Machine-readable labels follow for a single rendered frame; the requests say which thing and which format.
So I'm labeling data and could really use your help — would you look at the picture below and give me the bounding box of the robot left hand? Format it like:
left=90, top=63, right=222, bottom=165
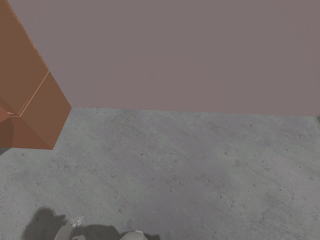
left=54, top=216, right=86, bottom=240

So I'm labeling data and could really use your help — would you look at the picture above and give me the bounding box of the cupboard door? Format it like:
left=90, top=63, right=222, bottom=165
left=0, top=106, right=11, bottom=123

